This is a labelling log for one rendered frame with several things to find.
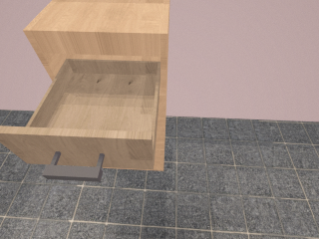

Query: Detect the handle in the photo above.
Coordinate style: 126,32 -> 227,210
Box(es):
42,151 -> 105,182

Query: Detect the drawer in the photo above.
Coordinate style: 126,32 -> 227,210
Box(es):
0,59 -> 160,170

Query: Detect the cabinet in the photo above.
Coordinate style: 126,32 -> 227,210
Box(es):
23,0 -> 170,171

